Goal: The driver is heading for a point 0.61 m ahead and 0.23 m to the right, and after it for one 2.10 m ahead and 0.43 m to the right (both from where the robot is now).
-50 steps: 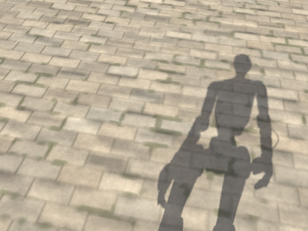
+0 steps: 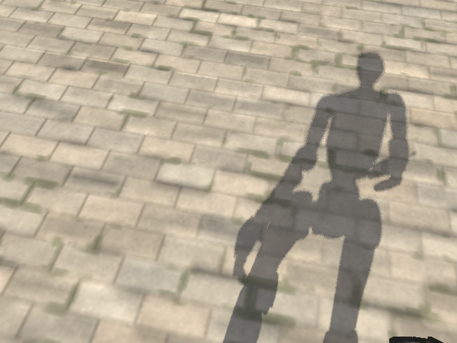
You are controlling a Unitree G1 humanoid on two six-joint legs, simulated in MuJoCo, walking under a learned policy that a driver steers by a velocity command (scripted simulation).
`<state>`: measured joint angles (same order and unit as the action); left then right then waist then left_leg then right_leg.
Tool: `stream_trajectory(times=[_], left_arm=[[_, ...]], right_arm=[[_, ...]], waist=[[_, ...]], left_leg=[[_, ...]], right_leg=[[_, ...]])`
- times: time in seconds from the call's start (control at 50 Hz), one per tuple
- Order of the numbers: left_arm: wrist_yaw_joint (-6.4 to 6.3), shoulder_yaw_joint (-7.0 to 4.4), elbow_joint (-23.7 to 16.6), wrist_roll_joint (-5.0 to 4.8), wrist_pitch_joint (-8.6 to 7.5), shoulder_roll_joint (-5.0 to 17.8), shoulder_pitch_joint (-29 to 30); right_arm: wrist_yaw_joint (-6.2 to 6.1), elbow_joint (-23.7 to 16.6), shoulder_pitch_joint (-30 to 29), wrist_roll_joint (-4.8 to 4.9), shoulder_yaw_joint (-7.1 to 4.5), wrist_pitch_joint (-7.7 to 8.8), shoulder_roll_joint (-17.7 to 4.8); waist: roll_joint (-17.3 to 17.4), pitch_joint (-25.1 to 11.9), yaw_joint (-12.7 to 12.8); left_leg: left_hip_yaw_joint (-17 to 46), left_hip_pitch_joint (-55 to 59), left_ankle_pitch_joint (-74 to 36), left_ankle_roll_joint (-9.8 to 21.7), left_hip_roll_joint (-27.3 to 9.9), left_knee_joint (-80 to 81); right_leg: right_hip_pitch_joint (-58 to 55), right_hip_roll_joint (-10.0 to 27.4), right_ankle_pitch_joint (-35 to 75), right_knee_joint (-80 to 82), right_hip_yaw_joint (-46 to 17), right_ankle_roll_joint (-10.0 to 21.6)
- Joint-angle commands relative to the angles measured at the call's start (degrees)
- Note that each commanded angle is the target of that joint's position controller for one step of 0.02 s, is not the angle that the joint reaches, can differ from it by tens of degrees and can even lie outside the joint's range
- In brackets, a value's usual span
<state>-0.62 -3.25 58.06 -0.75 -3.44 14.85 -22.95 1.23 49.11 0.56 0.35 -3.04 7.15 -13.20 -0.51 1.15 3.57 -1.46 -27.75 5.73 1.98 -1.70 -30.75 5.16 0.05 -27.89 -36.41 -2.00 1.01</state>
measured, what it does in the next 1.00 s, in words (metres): walks ahead, turning right: right foot, then left foot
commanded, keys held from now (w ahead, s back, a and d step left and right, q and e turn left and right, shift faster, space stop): e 0.38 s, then w+e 0.46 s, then w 0.16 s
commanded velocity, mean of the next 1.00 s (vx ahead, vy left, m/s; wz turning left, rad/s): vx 0.31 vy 0.00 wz -0.51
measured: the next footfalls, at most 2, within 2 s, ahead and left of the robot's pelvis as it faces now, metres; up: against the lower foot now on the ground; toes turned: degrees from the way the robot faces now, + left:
right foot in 0.46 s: +0.23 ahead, -0.13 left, +0.00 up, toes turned -18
left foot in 0.92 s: +0.48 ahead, +0.01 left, +0.00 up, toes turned -34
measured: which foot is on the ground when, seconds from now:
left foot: down 0.00-0.46, up 0.48-0.90, down 0.92-1.00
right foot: up 0.00-0.44, down 0.46-0.92, up 0.94-1.00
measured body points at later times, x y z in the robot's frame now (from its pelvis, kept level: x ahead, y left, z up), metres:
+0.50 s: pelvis +0.16 -0.02 +0.00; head +0.19 -0.05 +0.45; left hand +0.39 +0.20 -0.09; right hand +0.19 -0.32 -0.13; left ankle +0.11 +0.12 -0.70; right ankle +0.19 -0.11 -0.73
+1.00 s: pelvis +0.35 -0.05 +0.01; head +0.37 -0.05 +0.46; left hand +0.56 +0.15 -0.11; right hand +0.36 -0.36 -0.08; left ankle +0.45 +0.03 -0.72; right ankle +0.21 -0.11 -0.67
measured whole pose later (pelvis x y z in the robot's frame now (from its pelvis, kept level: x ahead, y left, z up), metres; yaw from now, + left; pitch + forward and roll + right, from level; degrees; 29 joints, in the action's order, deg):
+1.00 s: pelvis +0.35 -0.05 +0.01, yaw -32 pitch +2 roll +1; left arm -1.2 -4.7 42.4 -1.7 -2.6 15.9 -19.2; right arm 1.5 47.0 6.6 -0.1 -4.0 7.3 -15.4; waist -1.8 -1.7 1.4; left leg 0.5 -20.2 11.7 1.3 2.0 -29.3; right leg 19.1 -3.8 -27.3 -54.4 -8.8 2.5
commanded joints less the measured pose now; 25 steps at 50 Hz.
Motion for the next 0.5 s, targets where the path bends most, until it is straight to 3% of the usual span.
stream_trajectory(times=[0.02, 0.04, 0.06, 0.08, 0.12, 0.18, 0.26, 0.36, 0.42, 0.44, 0.46, 0.48, 0.5], left_arm=[[-0.29, -0.52, -5.11, -1.65, -2.29, 5.48, -2.03], [-0.55, -1.33, -6.27, -1.94, -2.21, 7.61, 2.00], [-0.99, -1.54, -6.13, -1.44, -1.59, 6.81, 3.06], [-1.25, -2.05, -6.25, -0.84, -0.77, 6.04, 3.44], [-0.99, -2.24, -6.74, -1.07, 1.25, 3.42, 1.99], [-0.86, -2.24, -10.14, -0.59, 2.77, 2.31, 5.28], [0.43, -2.02, -13.31, -0.09, 3.08, 2.20, 10.61], [2.35, -2.69, -17.39, 0.11, 3.96, 4.12, 16.06], [2.86, -3.40, -18.63, -0.27, 4.43, 4.94, 14.98], [2.36, -4.31, -17.82, -0.33, 4.49, 6.34, 11.69], [1.27, -6.42, -16.25, -0.66, 4.43, 11.47, 5.15], [0.38, -7.67, -16.09, -0.93, 4.01, 18.03, 2.75], [1.11, -6.42, -17.10, 0.39, 2.56, 15.89, -0.59]], right_arm=[[-0.52, 1.59, 20.49, -1.23, -3.32, -0.09, -12.22], [-0.75, 0.24, 15.49, -1.13, -2.34, -0.06, -9.11], [-0.60, -0.38, 11.58, -1.22, -1.77, -0.15, -7.77], [-0.55, -0.29, 9.21, -1.17, -1.59, -0.35, -6.65], [-0.91, 0.21, 7.79, -1.94, -1.51, -0.51, -5.97], [-2.27, 0.60, 6.93, -1.81, -2.30, -0.90, -8.57], [-3.87, 0.09, 5.69, -1.12, -2.79, -2.62, -10.33], [-4.04, 0.22, 6.69, 0.40, -3.44, -4.75, -12.23], [-4.09, -0.25, 6.25, 1.35, -4.07, -5.84, -13.49], [-3.91, -0.03, 7.20, 1.38, -4.02, -6.05, -12.70], [-3.49, -0.24, 9.06, 0.24, -3.44, -6.02, -10.47], [-2.69, -4.31, 7.04, -1.98, -1.85, -5.11, -5.35], [-1.60, -5.69, 3.87, -0.39, -1.79, -3.30, -6.68]], waist=[[13.23, -18.75, -8.82], [9.49, -12.43, -7.90], [4.80, -9.71, -5.73], [4.59, -6.99, -4.16], [7.04, -5.32, -1.91], [6.37, -3.22, -1.12], [5.80, -4.19, -2.46], [5.99, -3.51, -3.88], [5.76, -4.44, -2.30], [3.59, -6.34, -0.76], [-4.21, -9.48, 1.09], [-17.51, -10.14, -1.57], [-13.45, -15.67, 1.74]], left_leg=[[36.80, 46.07, -2.00, 11.99, -22.56, 11.56], [25.29, 38.78, -13.98, 9.74, -21.24, 10.22], [17.55, 31.40, -24.32, 8.67, -18.83, 10.34], [12.08, 25.57, -27.96, 7.96, -16.86, 11.33], [5.44, 18.72, -29.85, 7.98, -14.62, 13.99], [0.12, 16.73, -31.39, 9.82, -14.92, 16.80], [-5.89, 18.20, -28.02, 9.46, -14.33, 17.17], [-7.06, 23.84, -24.31, 7.96, -16.48, 12.27], [-7.22, 25.34, -21.53, 5.50, -17.59, 5.59], [-8.89, 23.40, -18.47, 3.73, -15.63, -0.85], [-11.47, 15.70, -8.36, 0.45, -11.36, -14.21], [-11.25, -8.91, 27.90, -3.69, -0.73, -33.40], [2.77, -19.13, 33.82, -3.19, 3.23, -42.58]], right_leg=[[35.96, -0.82, -5.84, -37.87, -6.69, 0.89], [37.21, 1.21, -1.65, -38.48, -5.57, 0.92], [34.00, 3.62, 1.54, -36.96, -4.26, 0.06], [31.69, 5.07, 3.78, -34.08, -3.67, -0.42], [26.65, 5.85, 6.83, -31.97, -1.97, -0.83], [28.70, 5.93, 12.15, -24.69, -0.78, -1.78], [25.28, 5.66, 21.82, -11.81, 1.99, -1.80], [24.03, 4.11, 18.25, -3.67, 4.32, 0.23], [19.40, 1.93, 14.81, 2.28, 6.71, 3.31], [12.70, -0.09, 16.58, 6.01, 7.30, 5.21], [1.40, 3.16, 23.67, 9.63, -0.74, 8.76], [-13.53, 15.91, 24.56, 12.16, -26.11, 18.93], [-17.64, 20.79, 8.82, 20.17, -41.73, 24.34]])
